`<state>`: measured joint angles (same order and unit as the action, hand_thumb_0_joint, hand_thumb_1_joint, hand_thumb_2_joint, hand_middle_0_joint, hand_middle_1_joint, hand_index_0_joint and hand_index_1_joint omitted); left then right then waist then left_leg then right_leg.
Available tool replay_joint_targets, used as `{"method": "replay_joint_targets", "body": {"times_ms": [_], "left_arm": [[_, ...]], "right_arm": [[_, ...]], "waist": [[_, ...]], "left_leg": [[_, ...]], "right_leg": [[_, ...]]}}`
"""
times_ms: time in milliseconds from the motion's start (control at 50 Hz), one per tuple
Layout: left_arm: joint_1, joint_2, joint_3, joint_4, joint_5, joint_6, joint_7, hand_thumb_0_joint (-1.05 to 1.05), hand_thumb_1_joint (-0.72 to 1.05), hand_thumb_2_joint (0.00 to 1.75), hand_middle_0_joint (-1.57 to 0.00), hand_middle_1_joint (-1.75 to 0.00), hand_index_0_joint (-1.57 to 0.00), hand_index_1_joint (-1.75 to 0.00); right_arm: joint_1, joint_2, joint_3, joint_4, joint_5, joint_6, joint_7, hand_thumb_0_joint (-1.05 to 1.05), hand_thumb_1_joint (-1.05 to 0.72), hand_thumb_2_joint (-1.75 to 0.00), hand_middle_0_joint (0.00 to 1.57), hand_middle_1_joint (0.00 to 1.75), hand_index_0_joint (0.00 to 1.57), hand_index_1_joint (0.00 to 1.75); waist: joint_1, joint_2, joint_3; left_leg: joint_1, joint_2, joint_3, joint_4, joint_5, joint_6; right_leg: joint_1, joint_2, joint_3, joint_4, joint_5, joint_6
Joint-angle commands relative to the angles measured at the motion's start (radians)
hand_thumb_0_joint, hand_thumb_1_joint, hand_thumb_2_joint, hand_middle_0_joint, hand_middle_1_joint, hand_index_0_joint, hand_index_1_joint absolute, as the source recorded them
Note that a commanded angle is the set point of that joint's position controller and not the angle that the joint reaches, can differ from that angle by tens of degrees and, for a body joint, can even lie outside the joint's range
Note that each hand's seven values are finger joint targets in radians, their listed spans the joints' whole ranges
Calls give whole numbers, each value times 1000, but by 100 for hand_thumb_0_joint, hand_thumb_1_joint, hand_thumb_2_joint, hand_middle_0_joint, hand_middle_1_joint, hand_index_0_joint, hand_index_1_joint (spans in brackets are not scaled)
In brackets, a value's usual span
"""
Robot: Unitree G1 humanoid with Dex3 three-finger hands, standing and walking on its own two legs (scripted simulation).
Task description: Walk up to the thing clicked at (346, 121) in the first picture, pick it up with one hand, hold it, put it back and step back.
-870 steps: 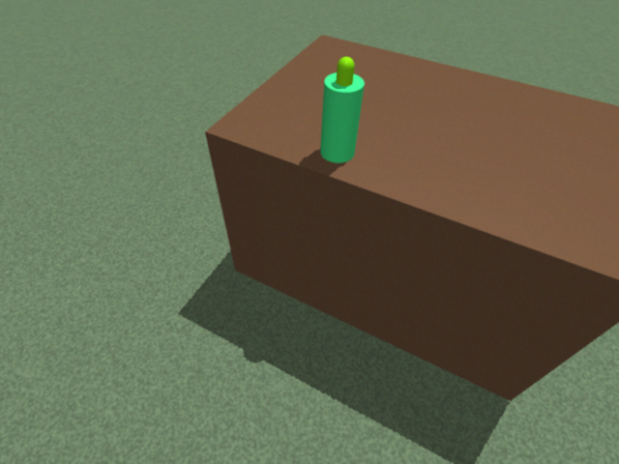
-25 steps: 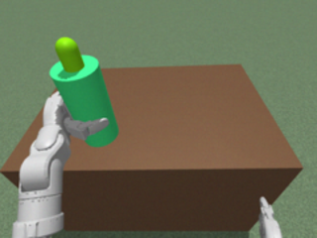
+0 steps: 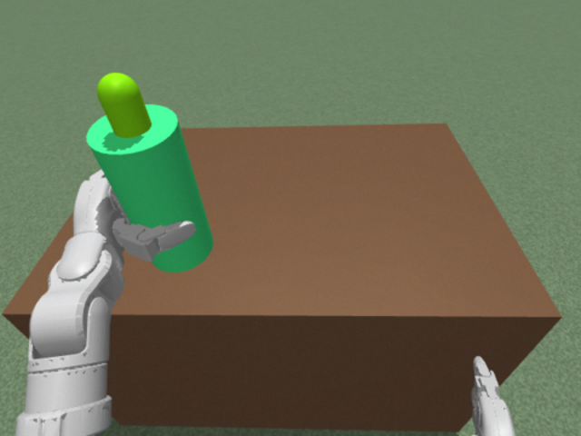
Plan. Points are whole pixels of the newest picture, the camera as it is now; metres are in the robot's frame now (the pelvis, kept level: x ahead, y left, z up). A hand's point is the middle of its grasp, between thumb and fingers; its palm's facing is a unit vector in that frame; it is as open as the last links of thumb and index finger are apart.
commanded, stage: hold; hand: left
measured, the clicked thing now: (154, 179) +0.33 +0.16 +0.24
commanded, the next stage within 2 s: crouch in 0.74 s
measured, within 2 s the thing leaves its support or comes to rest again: neither
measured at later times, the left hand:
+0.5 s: hand (153, 212) +0.33 +0.18 +0.19, palm faces +0.23 -0.97 +0.00, open 11.7 cm
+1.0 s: hand (156, 193) +0.34 +0.17 +0.21, palm faces +0.21 -0.98 +0.02, open 11.7 cm
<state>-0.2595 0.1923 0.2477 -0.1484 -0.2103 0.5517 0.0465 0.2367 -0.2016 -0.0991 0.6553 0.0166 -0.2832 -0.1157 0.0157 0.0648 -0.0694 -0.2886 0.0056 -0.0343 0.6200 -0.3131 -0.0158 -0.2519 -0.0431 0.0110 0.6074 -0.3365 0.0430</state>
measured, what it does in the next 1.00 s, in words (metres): stands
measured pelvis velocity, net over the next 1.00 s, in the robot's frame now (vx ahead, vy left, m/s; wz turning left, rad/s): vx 0.00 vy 0.00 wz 0.00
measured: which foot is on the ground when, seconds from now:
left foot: down 0.00-1.00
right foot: down 0.00-1.00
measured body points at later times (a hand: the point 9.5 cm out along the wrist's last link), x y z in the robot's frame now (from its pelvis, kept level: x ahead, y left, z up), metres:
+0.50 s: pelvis +0.00 +0.00 +0.00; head -0.03 -0.03 +0.45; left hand +0.31 +0.23 +0.19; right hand +0.18 -0.26 -0.07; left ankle +0.01 +0.13 -0.73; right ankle -0.01 -0.15 -0.73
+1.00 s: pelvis +0.00 +0.00 +0.00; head -0.04 -0.03 +0.45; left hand +0.32 +0.22 +0.21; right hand +0.17 -0.26 -0.07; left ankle +0.01 +0.13 -0.73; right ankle -0.01 -0.15 -0.73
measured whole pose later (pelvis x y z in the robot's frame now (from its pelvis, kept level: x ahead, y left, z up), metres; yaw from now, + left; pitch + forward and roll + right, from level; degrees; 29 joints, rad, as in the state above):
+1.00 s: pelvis +0.00 +0.00 +0.00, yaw +0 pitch -1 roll +0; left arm -0.33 0.20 0.28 -0.09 -0.21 0.55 0.06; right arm 0.23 -0.21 -0.11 0.67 0.02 -0.26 -0.12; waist 0.01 0.07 -0.07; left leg -0.28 0.01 -0.03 0.60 -0.30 -0.02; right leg -0.25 -0.04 0.01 0.60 -0.33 0.04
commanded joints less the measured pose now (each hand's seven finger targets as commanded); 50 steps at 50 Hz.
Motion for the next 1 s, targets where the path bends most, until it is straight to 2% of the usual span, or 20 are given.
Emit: {"method": "replay_joint_targets", "body": {"times_ms": [0,40,80,120,160,280,320,380,400,480,580,680,700,760,780,800,820,860,900,980], "left_arm": [[-538,172,75,-296,-10,-109,32,0,-1,131,-123,-145,-127,-145],[-547,174,75,-315,-5,-112,46,0,-6,130,-124,-146,-128,-146],[-546,194,97,-363,1,-127,60,0,-9,129,-124,-145,-127,-146],[-543,191,84,-405,12,-134,70,0,-11,128,-123,-145,-127,-145],[-502,205,112,-389,13,-138,77,0,-11,128,-122,-145,-126,-144],[-446,174,83,-289,9,-122,52,0,-8,130,-125,-147,-128,-147],[-460,197,85,-315,8,-120,38,0,-7,129,-124,-146,-128,-146],[-406,159,64,-234,1,-107,18,0,-3,129,-125,-146,-129,-146],[-432,181,84,-304,-7,-116,14,0,-3,130,-125,-147,-129,-147],[-457,156,53,-324,-13,-126,9,0,-6,129,-124,-146,-128,-146],[-527,193,55,-437,6,-156,36,0,-11,129,-122,-144,-125,-145],[-523,211,86,-424,2,-165,53,0,-9,128,-124,-144,-127,-145],[-490,210,100,-350,3,-158,53,0,-9,129,-122,-144,-125,-145],[-501,220,112,-350,-2,-152,51,0,-11,129,-122,-144,-126,-145],[-526,200,88,-359,-7,-149,43,0,-11,128,-122,-143,-125,-144],[-506,208,109,-320,-11,-140,43,0,-11,128,-122,-145,-126,-145],[-484,185,81,-299,-6,-125,40,0,-4,136,-117,-147,-120,-148],[-475,199,103,-233,-8,-105,36,0,-12,129,-122,-145,-127,-145],[-489,173,75,-203,-8,-93,24,0,-11,131,-125,-147,-129,-147],[-499,202,96,-146,-8,-91,5,0,-14,131,-126,-149,-130,-149]], "right_arm": [[-95,-144,-68,-157,9,-51,0,0,56,-5,5,5,5,5],[-105,-139,-66,-162,8,-53,-1,0,55,-5,5,5,5,5],[-104,-138,-68,-179,6,-50,-4,0,55,-5,5,5,5,5],[-117,-107,-44,-163,2,-47,-1,0,54,-5,5,5,5,5],[-162,-120,-49,-217,-2,-46,-5,0,54,-5,5,5,5,5],[-152,-133,-53,-182,-6,-27,-8,0,54,-5,5,5,5,5],[-142,-132,-53,-172,2,-20,-5,0,55,-5,5,5,5,5],[-113,-118,-43,-164,8,-18,-1,0,55,-5,5,5,5,5],[-83,-126,-50,-152,8,-17,1,0,55,-5,5,5,5,5],[-68,-118,-45,-165,10,-26,6,0,55,-5,5,5,5,5],[-101,-132,-54,-180,3,-40,-5,0,55,-5,5,5,5,5],[-127,-130,-54,-156,-4,-52,-17,0,55,-5,5,5,5,5],[-150,-122,-42,-172,-6,-56,-17,0,55,-5,5,5,5,5],[-150,-128,-49,-154,-7,-52,-22,0,54,-5,5,5,5,5],[-131,-111,-42,-151,-5,-51,-22,0,55,-5,5,5,5,5],[-136,-123,-47,-157,-6,-47,-22,0,55,-5,5,5,5,5],[-136,-118,-39,-162,-4,-46,-20,0,55,-6,5,5,5,5],[-138,-132,-50,-150,1,-41,-15,0,56,-5,5,5,5,5],[-126,-119,-41,-146,5,-35,-7,0,56,-5,5,5,5,5],[-94,-146,-63,-124,10,-31,4,0,56,-4,5,5,5,5]], "waist": [[-13,-41,-174],[-5,-40,-191],[4,-23,-271],[23,-6,-283],[31,-40,-306],[3,-52,-252],[-3,-21,-235],[-14,-69,-175],[-16,-65,-194],[-35,-69,-180],[-26,14,-250],[-12,20,-260],[-10,-11,-236],[2,-23,-270],[-10,-22,-273],[0,-56,-265],[-1,-55,-240],[2,-45,-223],[-4,-65,-183],[-10,-87,-143]], "left_leg": [[121,-11,37,-92,194,15],[122,-13,38,-91,182,15],[161,-11,38,-74,254,12],[150,-14,39,-62,297,11],[149,-15,42,-50,334,14],[130,-13,43,-64,292,17],[133,-20,53,-67,272,18],[115,-22,55,-72,237,25],[127,-19,51,-75,236,25],[142,-17,50,-70,241,26],[177,-16,42,-74,240,16],[167,-9,33,-76,247,10],[144,-8,31,-81,225,11],[153,-10,33,-75,253,13],[161,-15,41,-67,274,17],[147,-15,41,-66,287,20],[139,-17,44,-68,277,20],[136,-15,45,-77,267,18],[120,-16,46,-87,233,20],[106,-18,47,-94,202,24]], "right_leg": [[-41,48,-79,-98,202,-30],[-30,47,-78,-101,190,-32],[3,46,-77,-86,245,-33],[30,44,-76,-75,278,-35],[67,42,-73,-73,316,-29],[39,43,-69,-82,295,-25],[15,39,-64,-91,287,-25],[-8,37,-66,-108,261,-20],[-11,40,-67,-104,259,-22],[-34,41,-70,-98,262,-21],[-24,41,-68,-87,253,-31],[1,47,-78,-83,247,-34],[4,49,-77,-88,227,-32],[22,48,-78,-83,253,-31],[19,44,-72,-85,281,-27],[30,44,-76,-88,293,-23],[21,43,-74,-88,285,-24],[15,43,-74,-92,273,-26],[-8,43,-75,-105,247,-26],[-36,40,-68,-114,221,-27]]}}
